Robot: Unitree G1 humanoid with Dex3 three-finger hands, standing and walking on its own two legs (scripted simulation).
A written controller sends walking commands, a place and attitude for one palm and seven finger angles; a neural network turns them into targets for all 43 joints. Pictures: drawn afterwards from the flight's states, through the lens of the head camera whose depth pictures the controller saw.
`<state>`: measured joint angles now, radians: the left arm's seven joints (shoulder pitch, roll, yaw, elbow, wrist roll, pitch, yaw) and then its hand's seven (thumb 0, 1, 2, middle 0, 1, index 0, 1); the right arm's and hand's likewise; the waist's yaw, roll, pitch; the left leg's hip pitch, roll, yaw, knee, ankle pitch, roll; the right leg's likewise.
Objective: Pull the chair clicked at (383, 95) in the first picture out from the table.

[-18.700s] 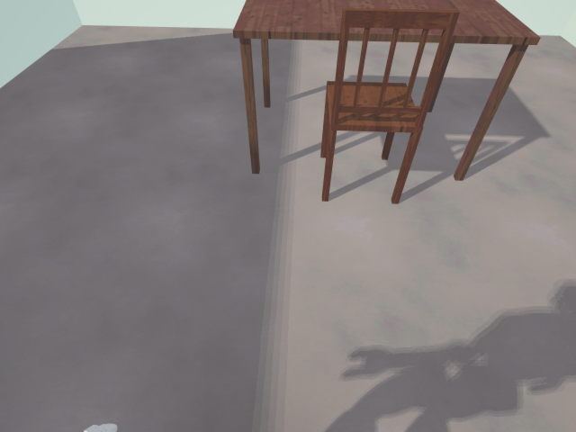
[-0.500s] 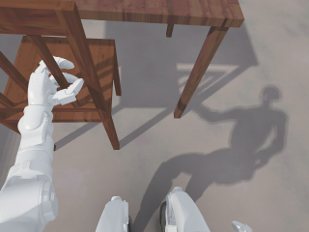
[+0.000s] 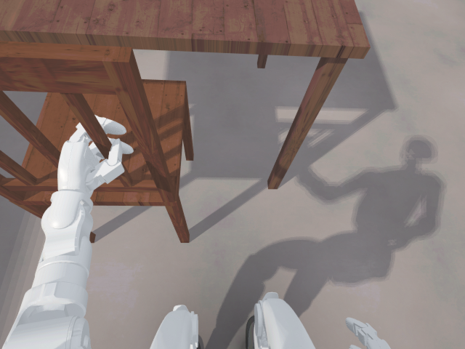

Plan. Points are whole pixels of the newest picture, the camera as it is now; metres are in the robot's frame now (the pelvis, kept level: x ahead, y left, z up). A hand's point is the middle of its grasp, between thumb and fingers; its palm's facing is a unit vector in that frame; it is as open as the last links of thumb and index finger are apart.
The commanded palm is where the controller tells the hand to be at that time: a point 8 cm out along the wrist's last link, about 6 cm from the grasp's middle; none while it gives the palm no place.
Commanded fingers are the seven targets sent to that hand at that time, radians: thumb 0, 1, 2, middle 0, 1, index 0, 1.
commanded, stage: hook a spindle and tug to test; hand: left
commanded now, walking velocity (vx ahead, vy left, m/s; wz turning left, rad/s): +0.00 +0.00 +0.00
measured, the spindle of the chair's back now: (44, 146) +0.45 +0.31 +0.01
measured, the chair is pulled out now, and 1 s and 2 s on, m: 0.03 0.11 0.20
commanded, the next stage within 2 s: step backward, pulling the chair out in 0.18 s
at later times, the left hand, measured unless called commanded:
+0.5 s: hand (120, 169) +0.40 +0.18 +0.03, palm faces +0.18 -0.98 -0.08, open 4.9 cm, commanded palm +0.38 +0.22 +0.02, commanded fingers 0.00 0.90 0.90 -0.50 -1.45 -0.50 -1.45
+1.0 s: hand (137, 200) +0.35 +0.14 +0.03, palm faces +0.07 -0.99 -0.13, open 4.8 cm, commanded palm +0.33 +0.19 +0.03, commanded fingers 0.00 0.90 0.90 -0.50 -1.45 -0.50 -1.45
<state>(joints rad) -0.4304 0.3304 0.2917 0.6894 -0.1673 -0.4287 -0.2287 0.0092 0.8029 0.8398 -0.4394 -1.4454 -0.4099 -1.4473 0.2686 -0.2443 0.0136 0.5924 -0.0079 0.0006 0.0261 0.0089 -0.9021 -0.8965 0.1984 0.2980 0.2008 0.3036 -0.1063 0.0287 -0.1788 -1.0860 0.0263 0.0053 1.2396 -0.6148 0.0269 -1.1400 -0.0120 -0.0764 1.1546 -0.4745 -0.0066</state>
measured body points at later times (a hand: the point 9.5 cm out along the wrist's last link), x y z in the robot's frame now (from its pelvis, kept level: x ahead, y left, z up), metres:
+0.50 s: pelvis +0.00 +0.00 +0.06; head +0.10 +0.01 +0.50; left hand +0.38 +0.23 +0.04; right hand +0.08 -0.24 -0.05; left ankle -0.03 +0.10 -0.63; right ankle +0.03 -0.12 -0.63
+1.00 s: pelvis -0.03 +0.00 +0.09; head +0.06 +0.00 +0.53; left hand +0.34 +0.20 +0.04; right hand +0.03 -0.26 -0.04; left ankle -0.03 +0.10 -0.63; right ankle +0.03 -0.12 -0.63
